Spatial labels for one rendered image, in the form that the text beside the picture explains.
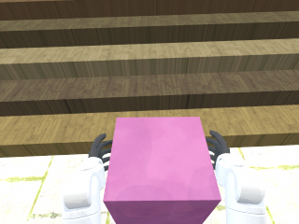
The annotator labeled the robot left forearm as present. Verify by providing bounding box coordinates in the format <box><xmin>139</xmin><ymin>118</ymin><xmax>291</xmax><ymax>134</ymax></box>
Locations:
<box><xmin>61</xmin><ymin>157</ymin><xmax>106</xmax><ymax>224</ymax></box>

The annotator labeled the carton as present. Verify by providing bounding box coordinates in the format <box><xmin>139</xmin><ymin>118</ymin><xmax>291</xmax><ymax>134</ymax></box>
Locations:
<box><xmin>103</xmin><ymin>117</ymin><xmax>221</xmax><ymax>224</ymax></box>

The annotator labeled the robot left hand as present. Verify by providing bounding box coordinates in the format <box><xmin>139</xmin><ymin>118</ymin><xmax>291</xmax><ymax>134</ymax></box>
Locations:
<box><xmin>88</xmin><ymin>133</ymin><xmax>113</xmax><ymax>171</ymax></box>

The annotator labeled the robot right forearm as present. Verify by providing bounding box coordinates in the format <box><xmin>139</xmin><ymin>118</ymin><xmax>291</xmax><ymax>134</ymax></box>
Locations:
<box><xmin>215</xmin><ymin>153</ymin><xmax>267</xmax><ymax>224</ymax></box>

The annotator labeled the robot right hand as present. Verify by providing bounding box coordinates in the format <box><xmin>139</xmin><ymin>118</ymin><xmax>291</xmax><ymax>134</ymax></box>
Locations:
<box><xmin>205</xmin><ymin>130</ymin><xmax>231</xmax><ymax>171</ymax></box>

